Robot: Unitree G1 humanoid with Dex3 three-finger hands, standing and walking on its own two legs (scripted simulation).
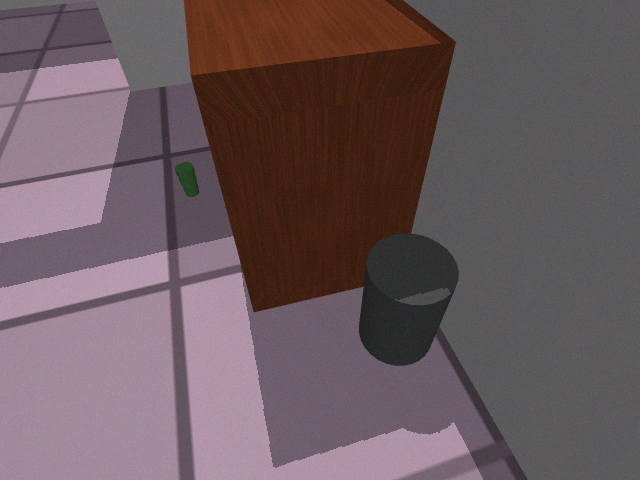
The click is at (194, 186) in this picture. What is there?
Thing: tapered cup
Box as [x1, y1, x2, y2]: [175, 162, 198, 196]
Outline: 180,163 175,167 176,174 186,194 188,196 194,196 198,193 198,187 196,183 193,166 189,162
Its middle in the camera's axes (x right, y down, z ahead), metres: -0.64 -0.28 +1.85
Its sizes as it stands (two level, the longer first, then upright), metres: 0.085 0.085 0.155
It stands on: the floor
